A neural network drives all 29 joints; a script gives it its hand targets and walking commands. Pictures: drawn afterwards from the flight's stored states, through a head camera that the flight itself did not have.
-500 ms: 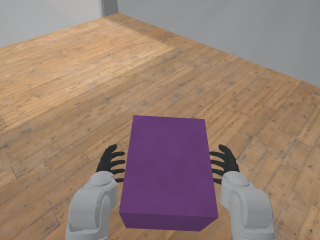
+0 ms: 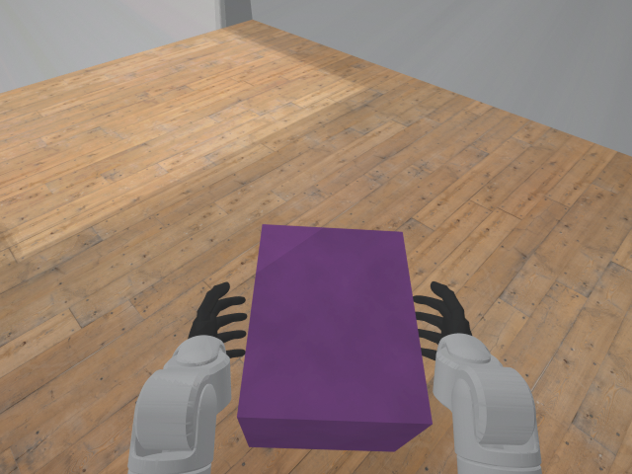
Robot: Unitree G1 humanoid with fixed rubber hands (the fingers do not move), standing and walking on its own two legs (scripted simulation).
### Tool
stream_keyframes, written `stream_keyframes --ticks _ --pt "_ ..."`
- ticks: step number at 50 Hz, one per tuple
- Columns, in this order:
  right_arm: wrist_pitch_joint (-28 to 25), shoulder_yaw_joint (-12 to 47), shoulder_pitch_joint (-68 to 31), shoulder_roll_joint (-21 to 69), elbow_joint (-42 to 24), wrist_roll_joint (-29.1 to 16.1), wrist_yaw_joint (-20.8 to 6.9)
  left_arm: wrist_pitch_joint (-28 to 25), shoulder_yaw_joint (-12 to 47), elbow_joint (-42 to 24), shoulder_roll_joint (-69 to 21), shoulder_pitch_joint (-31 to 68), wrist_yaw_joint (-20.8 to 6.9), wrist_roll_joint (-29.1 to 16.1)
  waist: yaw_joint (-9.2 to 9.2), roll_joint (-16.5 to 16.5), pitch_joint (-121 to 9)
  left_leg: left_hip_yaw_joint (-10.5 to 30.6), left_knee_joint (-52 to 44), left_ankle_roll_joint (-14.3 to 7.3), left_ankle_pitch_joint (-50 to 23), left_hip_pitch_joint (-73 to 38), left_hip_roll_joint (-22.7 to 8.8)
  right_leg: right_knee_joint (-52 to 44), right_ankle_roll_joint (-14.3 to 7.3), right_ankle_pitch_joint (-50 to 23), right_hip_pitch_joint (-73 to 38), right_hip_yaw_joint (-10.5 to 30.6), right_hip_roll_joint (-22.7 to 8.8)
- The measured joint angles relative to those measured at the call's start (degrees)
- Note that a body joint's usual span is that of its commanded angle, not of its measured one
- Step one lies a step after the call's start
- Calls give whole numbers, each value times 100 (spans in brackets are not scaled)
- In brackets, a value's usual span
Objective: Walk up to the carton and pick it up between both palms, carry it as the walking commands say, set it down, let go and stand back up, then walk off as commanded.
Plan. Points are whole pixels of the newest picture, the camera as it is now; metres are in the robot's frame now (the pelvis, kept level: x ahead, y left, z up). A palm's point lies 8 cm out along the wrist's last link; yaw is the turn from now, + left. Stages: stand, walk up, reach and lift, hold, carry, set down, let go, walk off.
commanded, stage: carry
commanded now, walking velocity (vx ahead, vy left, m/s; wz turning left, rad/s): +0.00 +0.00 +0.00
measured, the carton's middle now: (327, 336) +0.32 -0.01 +0.01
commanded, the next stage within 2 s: hold in 2.00 s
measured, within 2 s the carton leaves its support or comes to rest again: neither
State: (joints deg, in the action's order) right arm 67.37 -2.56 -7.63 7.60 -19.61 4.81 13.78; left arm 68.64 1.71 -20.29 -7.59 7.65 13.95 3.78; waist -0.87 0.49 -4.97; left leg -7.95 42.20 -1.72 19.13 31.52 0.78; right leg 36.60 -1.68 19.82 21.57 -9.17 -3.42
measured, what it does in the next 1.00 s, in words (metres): steps on the spot: left foot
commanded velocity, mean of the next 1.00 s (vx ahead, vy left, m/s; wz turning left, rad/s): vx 0.00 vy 0.00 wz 0.00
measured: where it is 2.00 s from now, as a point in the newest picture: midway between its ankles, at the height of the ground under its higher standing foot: outside the picture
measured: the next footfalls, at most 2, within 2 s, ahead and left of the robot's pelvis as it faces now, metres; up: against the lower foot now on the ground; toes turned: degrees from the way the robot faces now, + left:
left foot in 0.14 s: +0.06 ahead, +0.16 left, +0.00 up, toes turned -8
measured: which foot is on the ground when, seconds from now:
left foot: up 0.00-0.12, down 0.14-1.00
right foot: down 0.00-1.00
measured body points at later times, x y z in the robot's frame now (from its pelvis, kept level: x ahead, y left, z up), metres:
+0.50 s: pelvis -0.05 +0.09 +0.00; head -0.06 +0.11 +0.45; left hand +0.22 +0.23 +0.09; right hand +0.23 -0.05 +0.09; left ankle +0.02 +0.17 -0.72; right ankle -0.02 -0.08 -0.72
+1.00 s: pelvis -0.06 +0.05 +0.01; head -0.07 +0.05 +0.46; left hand +0.23 +0.18 +0.10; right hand +0.22 -0.10 +0.09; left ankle +0.02 +0.17 -0.72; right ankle -0.02 -0.08 -0.72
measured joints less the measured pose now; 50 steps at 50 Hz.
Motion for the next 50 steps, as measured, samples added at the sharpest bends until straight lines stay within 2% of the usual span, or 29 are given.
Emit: stream_keyframes --ticks 3,5,7,8,10,13,17,21,26,31,41,50 --pt "73 91 132 -14 -185 -59 46 -27 26 -6 1 -47 0 55 93 36 61 307 491 159 66 18 -155 -287 110 -226 -121 5 -94" --pt "93 151 140 -16 -301 -104 60 -60 -2 -59 0 -31 25 94 148 10 86 417 57 183 96 -247 -286 -332 208 -311 -108 40 -180" --pt "108 161 104 -13 -399 -138 62 -84 -18 -106 -5 20 41 130 204 -17 68 399 -785 188 -352 -676 -411 -222 324 -303 -30 56 -280" --pt "96 160 73 -8 -396 -142 56 -101 -32 -96 -5 60 49 153 245 -90 69 314 -1022 185 -743 -760 -375 -123 392 -270 17 72 -388" --pt "92 177 -9 2 -279 -133 26 -62 -90 -76 -7 104 79 189 218 -237 73 202 -996 99 -805 -733 -240 -48 548 -149 78 203 -521" --pt "127 206 -115 12 -83 -102 -10 35 -186 -51 -11 121 98 196 97 -264 56 120 -958 -34 -714 -702 -224 25 622 238 103 355 -437" --pt "98 108 -202 22 120 23 -14 130 -156 18 -21 194 105 125 -58 -317 71 69 -986 -136 -790 -691 -165 -167 575 -153 27 457 -393" --pt "113 -14 -253 30 215 73 -20 176 -89 80 -25 223 99 91 -107 -322 83 43 -1084 -191 -902 -724 -137 -240 526 -184 -6 500 -384" --pt "177 -55 -274 33 202 85 -36 205 -63 116 -28 253 107 106 -43 -271 63 17 -1193 -202 -1034 -723 -150 -311 428 -279 -22 529 -329" --pt "243 -52 -284 34 176 77 -35 214 -103 204 -42 333 107 138 5 -181 45 17 -1227 -153 -1114 -718 -198 -477 528 -745 -70 520 -284" --pt "336 -9 -276 32 206 97 -11 209 -167 387 -54 402 77 179 42 -35 -24 129 -1241 43 -1187 -672 -428 -535 349 -744 -75 388 -64" --pt "340 -18 -317 38 184 89 11 188 -187 431 -70 490 77 231 119 -51 -16 171 -1304 176 -1197 -722 -533 -546 228 -699 -93 366 50"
